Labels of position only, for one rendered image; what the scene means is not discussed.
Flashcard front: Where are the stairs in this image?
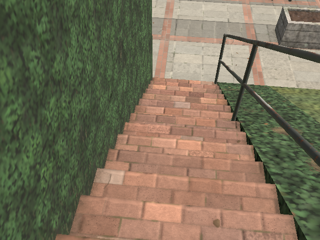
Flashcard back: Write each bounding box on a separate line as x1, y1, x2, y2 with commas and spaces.
55, 77, 298, 240

